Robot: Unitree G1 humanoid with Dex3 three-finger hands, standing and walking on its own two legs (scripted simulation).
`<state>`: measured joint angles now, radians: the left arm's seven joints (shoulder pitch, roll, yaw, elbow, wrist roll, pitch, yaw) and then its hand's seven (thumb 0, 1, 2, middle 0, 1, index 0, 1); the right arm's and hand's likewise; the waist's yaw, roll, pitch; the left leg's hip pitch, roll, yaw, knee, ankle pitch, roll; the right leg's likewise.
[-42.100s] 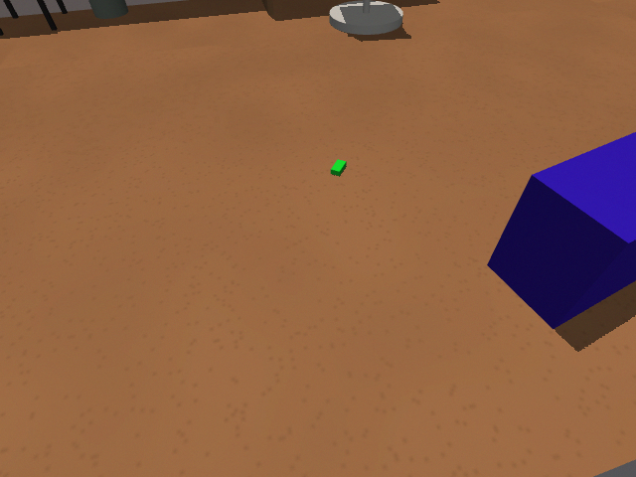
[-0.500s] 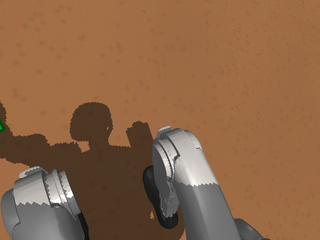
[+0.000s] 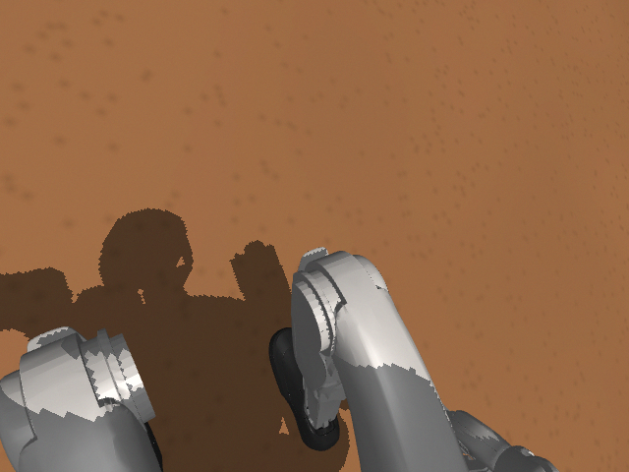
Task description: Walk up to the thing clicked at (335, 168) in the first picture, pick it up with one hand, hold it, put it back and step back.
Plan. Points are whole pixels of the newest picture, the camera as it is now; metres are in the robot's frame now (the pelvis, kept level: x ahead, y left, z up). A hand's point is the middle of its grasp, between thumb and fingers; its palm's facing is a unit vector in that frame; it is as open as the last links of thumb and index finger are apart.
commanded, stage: rest palm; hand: left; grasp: from above
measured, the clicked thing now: out of the picture +0.42 +0.33 -0.28
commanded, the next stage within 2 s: close in 0.26 s
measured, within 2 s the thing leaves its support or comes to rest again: neither
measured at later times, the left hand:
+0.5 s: hand out of the picture +0.41 +0.32 -0.25, palm faces -0.43 -0.19 -0.88, open 12.8 cm
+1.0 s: hand out of the picture +0.41 +0.32 -0.25, palm faces -0.43 -0.18 -0.89, open 10.7 cm
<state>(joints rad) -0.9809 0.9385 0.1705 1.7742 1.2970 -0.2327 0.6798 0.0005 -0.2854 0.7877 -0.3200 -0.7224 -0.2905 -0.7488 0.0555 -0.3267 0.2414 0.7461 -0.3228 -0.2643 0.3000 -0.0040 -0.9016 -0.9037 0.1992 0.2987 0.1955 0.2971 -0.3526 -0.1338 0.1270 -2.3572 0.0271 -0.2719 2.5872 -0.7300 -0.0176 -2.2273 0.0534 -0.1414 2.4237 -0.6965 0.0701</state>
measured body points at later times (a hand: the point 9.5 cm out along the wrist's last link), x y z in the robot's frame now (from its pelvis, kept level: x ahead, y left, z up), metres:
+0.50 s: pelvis +0.00 +0.00 +0.00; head +0.26 +0.14 +0.34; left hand +0.43 +0.33 -0.20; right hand +0.06 -0.24 -0.06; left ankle +0.06 +0.13 -0.26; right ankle +0.11 -0.13 -0.26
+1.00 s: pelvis -0.01 +0.00 +0.01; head +0.26 +0.14 +0.34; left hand +0.43 +0.33 -0.20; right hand +0.06 -0.24 -0.05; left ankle +0.06 +0.13 -0.26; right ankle +0.11 -0.13 -0.26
